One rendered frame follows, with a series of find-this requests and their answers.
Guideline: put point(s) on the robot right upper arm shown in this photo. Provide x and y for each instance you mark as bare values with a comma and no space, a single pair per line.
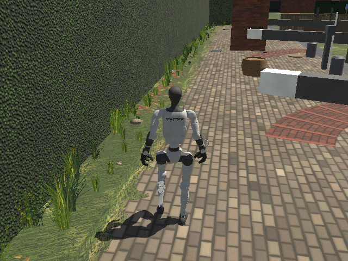
194,124

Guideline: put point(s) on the right robot hand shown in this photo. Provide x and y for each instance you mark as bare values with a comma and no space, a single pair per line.
199,155

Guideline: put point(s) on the left robot forearm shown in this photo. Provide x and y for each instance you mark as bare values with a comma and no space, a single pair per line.
147,145

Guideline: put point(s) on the robot left upper arm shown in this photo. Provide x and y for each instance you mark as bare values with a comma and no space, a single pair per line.
154,123

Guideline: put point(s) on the right robot forearm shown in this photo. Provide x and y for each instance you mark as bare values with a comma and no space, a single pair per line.
200,144

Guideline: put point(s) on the left robot hand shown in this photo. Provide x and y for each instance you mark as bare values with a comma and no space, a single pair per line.
145,157

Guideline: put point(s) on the robot left shin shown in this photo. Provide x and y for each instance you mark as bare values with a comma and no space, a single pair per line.
161,189

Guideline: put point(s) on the robot right foot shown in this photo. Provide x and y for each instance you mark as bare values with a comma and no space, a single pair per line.
183,220

